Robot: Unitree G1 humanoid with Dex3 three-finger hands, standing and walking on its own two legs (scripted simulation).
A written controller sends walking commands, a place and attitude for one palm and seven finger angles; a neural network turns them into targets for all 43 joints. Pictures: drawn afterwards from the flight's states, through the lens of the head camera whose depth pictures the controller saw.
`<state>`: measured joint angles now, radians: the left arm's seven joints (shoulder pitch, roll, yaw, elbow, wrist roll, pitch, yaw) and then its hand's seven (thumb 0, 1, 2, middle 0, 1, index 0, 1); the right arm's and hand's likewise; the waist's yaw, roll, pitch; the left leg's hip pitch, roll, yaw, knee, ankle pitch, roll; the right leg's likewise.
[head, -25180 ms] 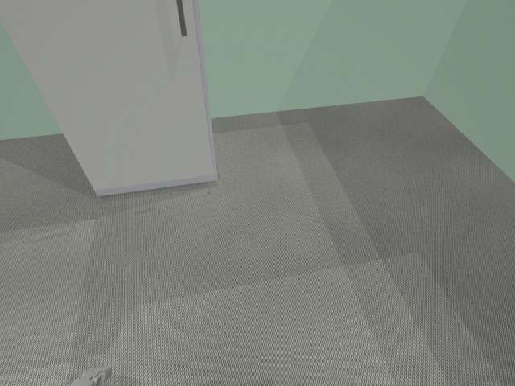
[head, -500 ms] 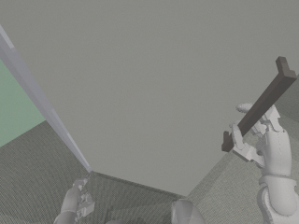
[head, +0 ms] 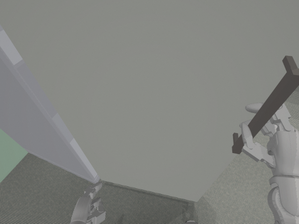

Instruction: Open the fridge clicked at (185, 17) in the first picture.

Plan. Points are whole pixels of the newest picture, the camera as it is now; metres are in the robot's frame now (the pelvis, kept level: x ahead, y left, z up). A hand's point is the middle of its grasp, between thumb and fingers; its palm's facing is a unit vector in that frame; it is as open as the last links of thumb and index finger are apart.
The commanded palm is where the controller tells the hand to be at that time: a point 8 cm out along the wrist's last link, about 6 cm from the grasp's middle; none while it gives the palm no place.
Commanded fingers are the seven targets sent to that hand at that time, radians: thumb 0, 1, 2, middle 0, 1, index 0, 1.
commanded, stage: stop walking and hold the door back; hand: right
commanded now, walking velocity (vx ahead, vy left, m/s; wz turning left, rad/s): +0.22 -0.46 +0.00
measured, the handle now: (257, 114) +0.32 -0.20 +0.18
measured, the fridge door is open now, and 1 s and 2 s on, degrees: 79 72 74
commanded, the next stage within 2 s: loosen the grip on the handle in 1.68 s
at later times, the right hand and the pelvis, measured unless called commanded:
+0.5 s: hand (244, 141) +0.27 -0.18 +0.15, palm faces +0.30 +0.92 -0.25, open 5.5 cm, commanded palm +0.27 -0.25 +0.13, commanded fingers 0.00 -0.90 -0.90 0.45 1.40 0.45 1.40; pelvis -0.12 +0.05 +0.02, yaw -8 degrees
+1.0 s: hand (240, 115) +0.34 -0.19 +0.15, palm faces +0.27 +0.94 -0.21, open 5.4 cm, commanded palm +0.28 -0.25 +0.13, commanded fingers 0.00 -0.90 -0.90 0.45 1.40 0.45 1.40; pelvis -0.12 +0.04 +0.00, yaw -3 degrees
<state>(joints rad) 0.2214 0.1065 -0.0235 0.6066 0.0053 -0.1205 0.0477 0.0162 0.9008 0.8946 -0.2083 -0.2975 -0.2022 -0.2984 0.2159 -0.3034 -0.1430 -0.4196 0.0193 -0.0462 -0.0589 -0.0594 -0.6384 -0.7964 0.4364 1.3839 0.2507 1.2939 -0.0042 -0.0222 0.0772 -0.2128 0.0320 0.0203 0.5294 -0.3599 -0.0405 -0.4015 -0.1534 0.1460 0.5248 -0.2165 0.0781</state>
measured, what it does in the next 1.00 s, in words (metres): walks backwards: right foot, then left foot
